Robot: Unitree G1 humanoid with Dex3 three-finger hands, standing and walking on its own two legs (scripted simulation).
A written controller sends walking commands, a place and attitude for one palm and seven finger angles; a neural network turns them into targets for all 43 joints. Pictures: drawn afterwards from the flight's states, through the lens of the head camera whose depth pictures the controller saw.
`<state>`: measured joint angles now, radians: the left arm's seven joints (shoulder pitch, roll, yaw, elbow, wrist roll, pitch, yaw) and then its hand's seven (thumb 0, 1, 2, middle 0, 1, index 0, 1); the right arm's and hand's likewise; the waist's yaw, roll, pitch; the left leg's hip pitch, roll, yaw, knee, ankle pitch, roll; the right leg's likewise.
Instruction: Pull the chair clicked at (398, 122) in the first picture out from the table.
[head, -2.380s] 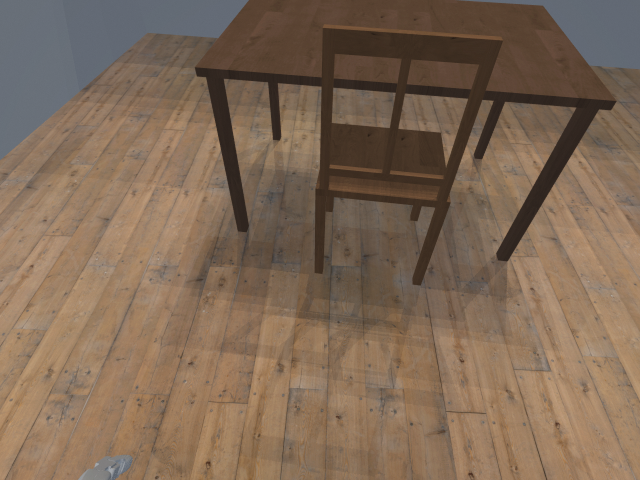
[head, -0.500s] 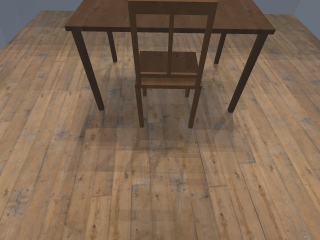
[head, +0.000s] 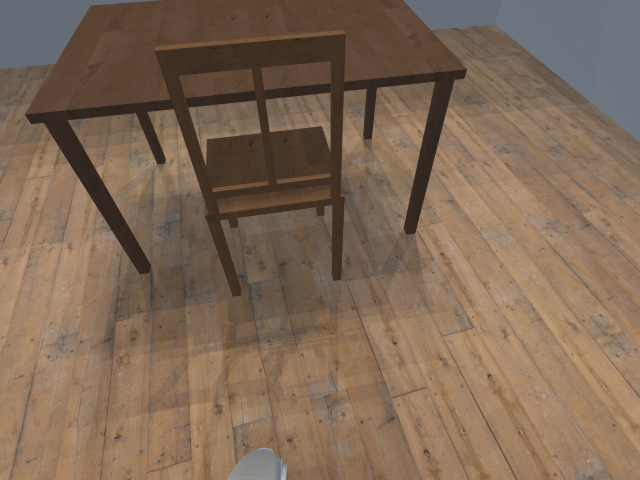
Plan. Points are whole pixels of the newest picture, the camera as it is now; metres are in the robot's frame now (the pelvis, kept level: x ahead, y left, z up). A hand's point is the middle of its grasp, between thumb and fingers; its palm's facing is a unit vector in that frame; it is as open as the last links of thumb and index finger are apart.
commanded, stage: walk to a spot facing it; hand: left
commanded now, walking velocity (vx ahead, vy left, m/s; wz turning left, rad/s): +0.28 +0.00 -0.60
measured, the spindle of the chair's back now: (265, 131) +0.89 +0.25 -0.08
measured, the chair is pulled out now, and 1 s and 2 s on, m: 0.00 0.00 0.00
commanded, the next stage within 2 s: none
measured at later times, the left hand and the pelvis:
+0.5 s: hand (197, 364) +0.31 +0.26 -0.17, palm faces -0.27 -0.94 -0.20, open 7.4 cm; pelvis +0.15 +0.09 -0.01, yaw -19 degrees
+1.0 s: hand (269, 322) +0.40 +0.15 -0.17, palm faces -0.57 -0.78 -0.25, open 7.4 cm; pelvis +0.21 +0.05 -0.01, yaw -37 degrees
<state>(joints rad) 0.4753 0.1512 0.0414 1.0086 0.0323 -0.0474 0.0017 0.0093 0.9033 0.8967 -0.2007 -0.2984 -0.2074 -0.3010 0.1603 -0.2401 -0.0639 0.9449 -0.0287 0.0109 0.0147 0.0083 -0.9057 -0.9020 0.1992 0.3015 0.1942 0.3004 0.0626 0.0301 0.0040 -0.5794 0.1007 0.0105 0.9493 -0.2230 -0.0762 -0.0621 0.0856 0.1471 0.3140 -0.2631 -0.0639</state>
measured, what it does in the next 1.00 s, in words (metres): walks ahead, turning right: left foot, then right foot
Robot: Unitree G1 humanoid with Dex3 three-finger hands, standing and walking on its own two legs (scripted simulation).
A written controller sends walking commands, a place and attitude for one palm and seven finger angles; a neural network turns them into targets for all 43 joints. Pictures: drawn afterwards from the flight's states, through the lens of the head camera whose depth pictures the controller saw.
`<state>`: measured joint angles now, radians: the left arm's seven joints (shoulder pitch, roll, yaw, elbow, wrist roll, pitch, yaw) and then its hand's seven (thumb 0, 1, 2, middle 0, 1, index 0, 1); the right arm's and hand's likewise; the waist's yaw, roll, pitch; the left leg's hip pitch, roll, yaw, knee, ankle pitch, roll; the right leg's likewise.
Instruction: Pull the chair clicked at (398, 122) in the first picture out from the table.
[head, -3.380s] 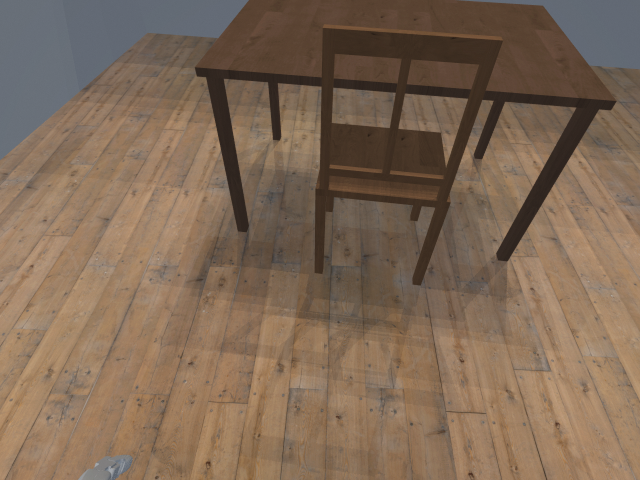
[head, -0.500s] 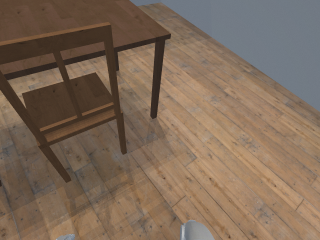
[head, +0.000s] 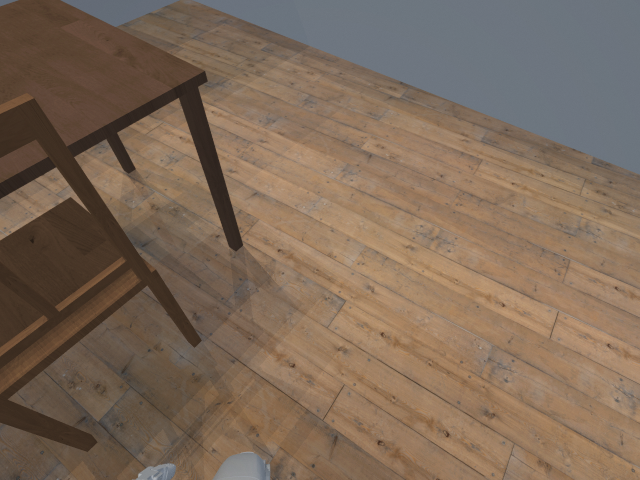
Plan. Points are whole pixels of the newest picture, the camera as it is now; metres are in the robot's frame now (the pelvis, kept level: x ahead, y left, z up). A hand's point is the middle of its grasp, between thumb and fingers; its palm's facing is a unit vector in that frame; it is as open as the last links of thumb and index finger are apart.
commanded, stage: walk to a spot facing it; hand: left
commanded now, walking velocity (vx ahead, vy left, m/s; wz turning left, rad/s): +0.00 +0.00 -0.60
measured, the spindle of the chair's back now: out of the picture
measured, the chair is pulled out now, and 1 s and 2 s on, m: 0.00 0.00 0.00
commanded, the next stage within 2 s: turn to face it in 1.58 s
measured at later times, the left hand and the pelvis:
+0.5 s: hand out of the picture +0.12 +0.23 -0.17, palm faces -0.24 -0.95 -0.19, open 7.4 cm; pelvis +0.01 +0.05 +0.01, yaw -18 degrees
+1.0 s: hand (250, 448) +0.18 +0.11 -0.14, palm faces -0.53 -0.81 -0.25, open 7.4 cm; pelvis -0.01 +0.00 +0.01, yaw -35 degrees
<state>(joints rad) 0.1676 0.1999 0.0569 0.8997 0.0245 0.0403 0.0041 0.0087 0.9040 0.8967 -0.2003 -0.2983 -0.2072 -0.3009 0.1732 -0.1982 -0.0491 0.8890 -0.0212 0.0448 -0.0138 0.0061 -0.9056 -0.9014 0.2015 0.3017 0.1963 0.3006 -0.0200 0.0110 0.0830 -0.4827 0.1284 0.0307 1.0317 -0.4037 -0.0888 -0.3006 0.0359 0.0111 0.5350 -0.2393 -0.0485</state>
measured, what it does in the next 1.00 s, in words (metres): steps on the spot, turning right: left foot, then right foot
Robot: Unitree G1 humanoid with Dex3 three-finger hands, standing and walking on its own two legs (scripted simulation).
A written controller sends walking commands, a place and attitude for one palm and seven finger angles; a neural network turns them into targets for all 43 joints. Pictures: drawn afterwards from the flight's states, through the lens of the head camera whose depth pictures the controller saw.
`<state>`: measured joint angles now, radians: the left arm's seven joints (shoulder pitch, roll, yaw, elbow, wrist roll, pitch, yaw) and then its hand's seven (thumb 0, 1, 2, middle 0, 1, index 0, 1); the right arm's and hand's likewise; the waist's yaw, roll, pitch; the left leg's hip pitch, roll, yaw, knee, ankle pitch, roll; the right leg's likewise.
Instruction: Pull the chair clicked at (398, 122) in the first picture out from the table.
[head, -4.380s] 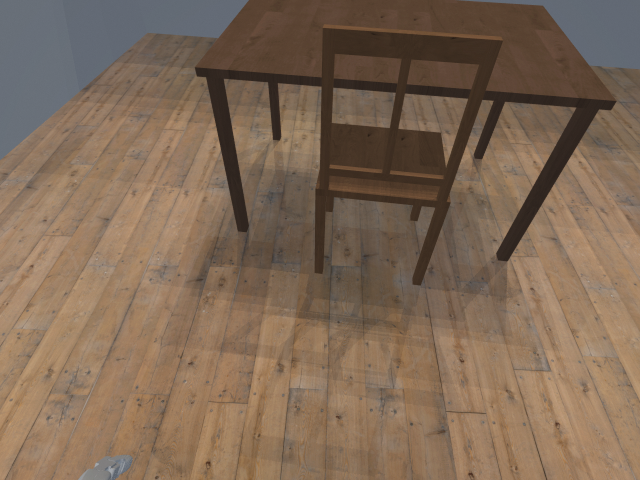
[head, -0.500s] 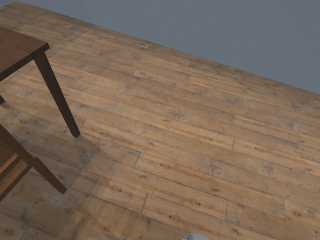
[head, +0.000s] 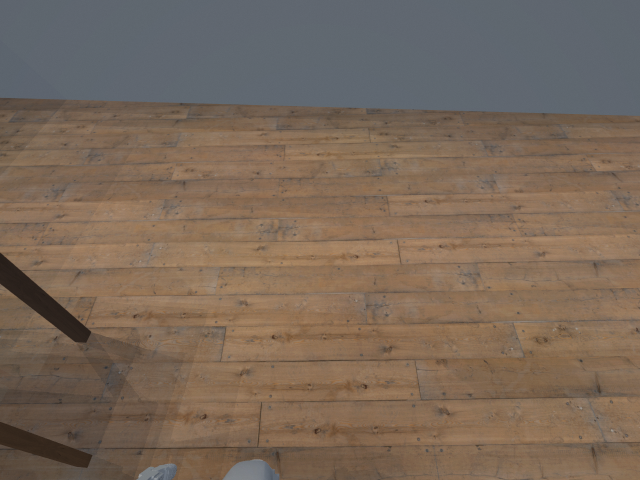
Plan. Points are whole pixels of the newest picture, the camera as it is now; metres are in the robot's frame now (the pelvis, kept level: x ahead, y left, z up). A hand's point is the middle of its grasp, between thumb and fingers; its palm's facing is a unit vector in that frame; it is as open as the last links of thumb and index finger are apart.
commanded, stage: walk to a spot facing it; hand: left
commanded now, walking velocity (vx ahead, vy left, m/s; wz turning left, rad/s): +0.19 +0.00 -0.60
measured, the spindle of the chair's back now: out of the picture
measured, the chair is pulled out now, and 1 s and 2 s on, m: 0.00 0.00 0.00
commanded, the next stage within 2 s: turn to face it in 0.58 s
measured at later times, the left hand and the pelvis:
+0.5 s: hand (187, 459) +0.17 +0.22 -0.18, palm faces -0.27 -0.94 -0.19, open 7.4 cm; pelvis +0.06 +0.03 +0.00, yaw -19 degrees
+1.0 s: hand (287, 378) +0.29 +0.08 -0.16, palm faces -0.38 -0.91 -0.18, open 7.4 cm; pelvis +0.11 -0.02 -0.01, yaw -21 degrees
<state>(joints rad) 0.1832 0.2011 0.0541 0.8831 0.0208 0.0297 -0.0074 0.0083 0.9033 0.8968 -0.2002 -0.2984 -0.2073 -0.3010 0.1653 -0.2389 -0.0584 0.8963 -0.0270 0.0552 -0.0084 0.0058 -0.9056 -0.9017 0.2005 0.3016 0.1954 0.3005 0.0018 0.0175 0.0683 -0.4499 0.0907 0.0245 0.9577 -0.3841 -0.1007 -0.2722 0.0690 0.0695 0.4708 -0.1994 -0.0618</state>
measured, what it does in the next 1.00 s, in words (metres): walks ahead, turning right: left foot, then right foot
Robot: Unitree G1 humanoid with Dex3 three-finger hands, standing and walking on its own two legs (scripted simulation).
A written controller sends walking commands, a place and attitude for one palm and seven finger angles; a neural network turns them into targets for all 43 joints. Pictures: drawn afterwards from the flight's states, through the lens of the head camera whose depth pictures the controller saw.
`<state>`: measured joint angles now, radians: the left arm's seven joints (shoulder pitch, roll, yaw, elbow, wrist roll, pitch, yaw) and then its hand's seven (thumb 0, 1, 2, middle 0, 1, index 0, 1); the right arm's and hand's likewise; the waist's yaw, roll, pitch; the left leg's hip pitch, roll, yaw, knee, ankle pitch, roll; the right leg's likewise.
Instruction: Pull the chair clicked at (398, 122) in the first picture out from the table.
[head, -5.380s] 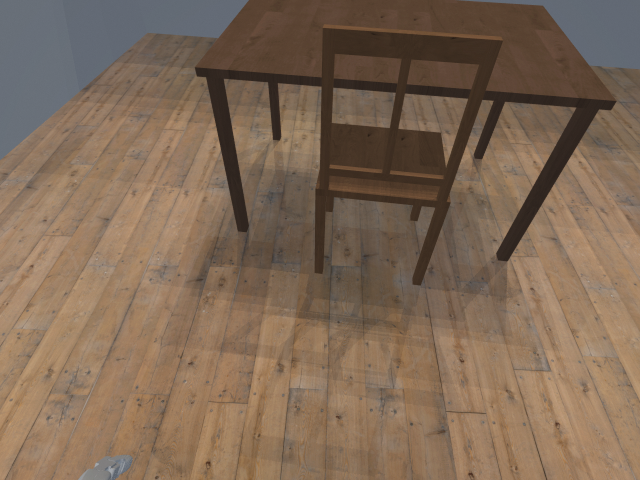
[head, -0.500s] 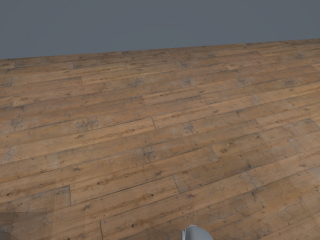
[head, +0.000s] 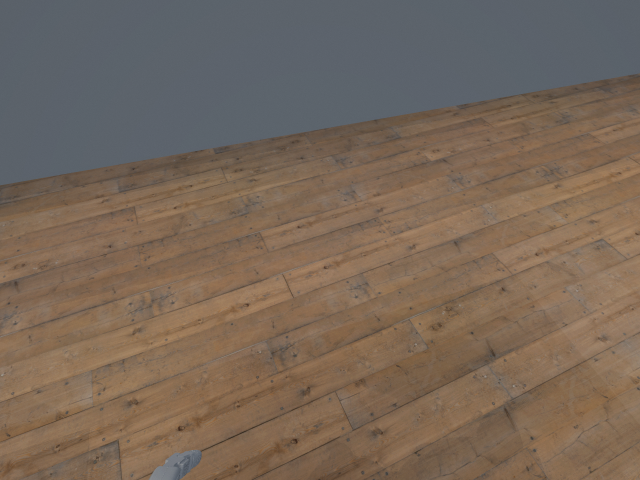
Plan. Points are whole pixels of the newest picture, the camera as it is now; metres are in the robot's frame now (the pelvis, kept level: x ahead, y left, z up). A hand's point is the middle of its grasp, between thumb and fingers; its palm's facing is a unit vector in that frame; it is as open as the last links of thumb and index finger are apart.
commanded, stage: turn to face it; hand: left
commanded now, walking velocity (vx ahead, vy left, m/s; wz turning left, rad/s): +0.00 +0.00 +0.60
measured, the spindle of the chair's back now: out of the picture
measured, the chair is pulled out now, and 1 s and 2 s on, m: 0.00 0.00 0.00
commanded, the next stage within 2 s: none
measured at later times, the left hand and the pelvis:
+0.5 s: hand out of the picture +0.03 +0.21 -0.15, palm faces +0.29 -0.91 -0.28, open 7.4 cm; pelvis -0.02 -0.02 +0.00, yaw +15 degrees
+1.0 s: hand out of the picture -0.15 +0.16 -0.18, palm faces +0.60 -0.76 -0.23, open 7.4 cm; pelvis -0.06 -0.03 -0.01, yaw +36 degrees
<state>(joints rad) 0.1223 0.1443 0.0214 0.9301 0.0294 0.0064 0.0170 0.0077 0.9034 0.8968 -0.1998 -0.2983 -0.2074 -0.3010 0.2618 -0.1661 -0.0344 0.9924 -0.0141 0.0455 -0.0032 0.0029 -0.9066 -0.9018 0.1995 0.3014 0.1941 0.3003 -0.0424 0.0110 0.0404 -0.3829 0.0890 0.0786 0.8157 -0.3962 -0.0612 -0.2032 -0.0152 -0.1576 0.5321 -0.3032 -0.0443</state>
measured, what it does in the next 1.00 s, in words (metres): steps on the spot, turning left: left foot, then right foot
